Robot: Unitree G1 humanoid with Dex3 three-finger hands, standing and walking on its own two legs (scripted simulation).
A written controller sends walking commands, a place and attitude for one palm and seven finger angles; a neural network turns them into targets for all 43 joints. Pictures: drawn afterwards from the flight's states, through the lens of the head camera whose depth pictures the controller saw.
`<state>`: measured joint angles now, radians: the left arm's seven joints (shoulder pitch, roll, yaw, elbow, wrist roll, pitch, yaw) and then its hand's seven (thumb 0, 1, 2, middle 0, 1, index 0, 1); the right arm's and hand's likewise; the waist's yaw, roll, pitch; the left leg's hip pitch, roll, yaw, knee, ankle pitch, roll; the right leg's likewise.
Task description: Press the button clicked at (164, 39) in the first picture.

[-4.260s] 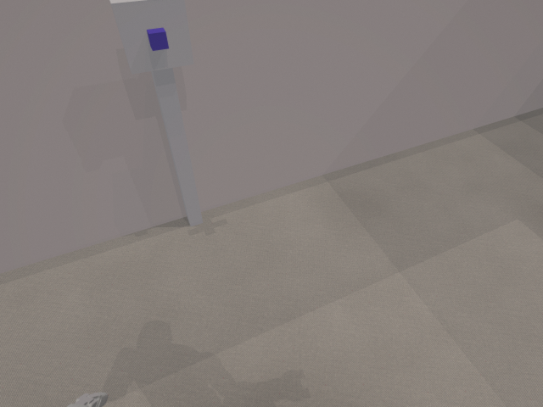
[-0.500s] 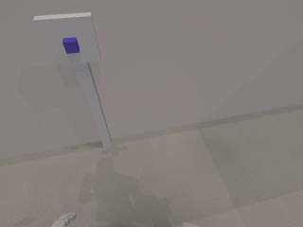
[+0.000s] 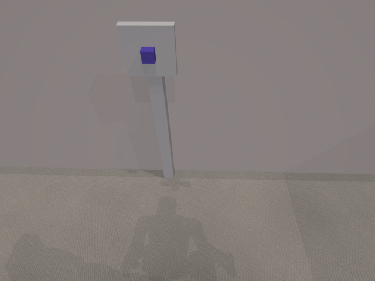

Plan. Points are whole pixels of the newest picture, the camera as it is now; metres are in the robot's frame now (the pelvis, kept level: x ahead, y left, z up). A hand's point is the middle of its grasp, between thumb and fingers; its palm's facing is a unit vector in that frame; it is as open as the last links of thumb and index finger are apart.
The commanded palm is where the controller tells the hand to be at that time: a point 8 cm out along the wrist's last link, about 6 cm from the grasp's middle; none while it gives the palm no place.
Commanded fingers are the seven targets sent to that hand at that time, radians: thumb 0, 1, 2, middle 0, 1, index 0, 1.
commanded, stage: take the last steps up to it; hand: left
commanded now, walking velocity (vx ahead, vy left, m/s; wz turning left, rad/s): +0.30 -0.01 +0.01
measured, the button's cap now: (148, 54) +0.76 +0.20 +0.09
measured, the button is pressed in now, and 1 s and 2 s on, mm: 0 0 0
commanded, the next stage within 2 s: come to a stop and stand still in 0.68 s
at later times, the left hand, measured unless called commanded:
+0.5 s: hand (109, 273) +0.16 +0.22 -0.18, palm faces -0.03 -0.99 -0.15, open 7.3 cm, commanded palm none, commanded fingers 0.00 0.90 0.90 -0.20 -0.30 -0.20 -0.30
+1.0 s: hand (135, 225) +0.29 +0.19 -0.19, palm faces +0.02 -0.98 -0.18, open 7.2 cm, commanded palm none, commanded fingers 0.00 0.90 0.90 -0.20 -0.30 -0.20 -0.30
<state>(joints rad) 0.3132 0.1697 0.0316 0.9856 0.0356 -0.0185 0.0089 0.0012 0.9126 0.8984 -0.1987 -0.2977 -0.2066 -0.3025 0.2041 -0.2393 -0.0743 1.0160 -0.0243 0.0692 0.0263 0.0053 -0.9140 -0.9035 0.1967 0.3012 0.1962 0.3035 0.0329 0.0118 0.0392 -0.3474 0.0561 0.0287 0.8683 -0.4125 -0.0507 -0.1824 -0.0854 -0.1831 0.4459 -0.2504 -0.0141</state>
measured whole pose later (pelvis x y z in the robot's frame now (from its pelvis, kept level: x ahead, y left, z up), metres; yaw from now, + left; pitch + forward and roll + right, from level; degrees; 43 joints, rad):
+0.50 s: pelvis +0.11 +0.04 -0.01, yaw -2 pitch -2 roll +0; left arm 0.20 0.20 0.05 1.06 0.02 0.02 -0.03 0.00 0.92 0.90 -0.19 -0.30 -0.20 -0.30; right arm 0.47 -0.11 -0.02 1.15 -0.02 -0.06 -0.03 0.00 -0.92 -0.90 0.20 0.30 0.20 0.30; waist -0.02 -0.04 0.05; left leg 0.11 0.00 0.14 0.29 -0.37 0.02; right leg -0.58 -0.10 -0.09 0.89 -0.18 0.02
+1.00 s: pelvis +0.25 +0.02 -0.01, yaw -2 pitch -2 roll -2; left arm 0.24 0.14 0.03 1.07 0.02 -0.01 0.02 0.00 0.93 0.90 -0.20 -0.30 -0.20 -0.30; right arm 0.21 -0.18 -0.05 1.05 -0.01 0.00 -0.03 0.01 -0.95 -0.90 0.20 0.30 0.20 0.30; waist 0.01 0.04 0.05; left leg -0.35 0.09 0.06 0.61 -0.19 -0.04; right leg -0.23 0.01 -0.15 0.52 -0.25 -0.04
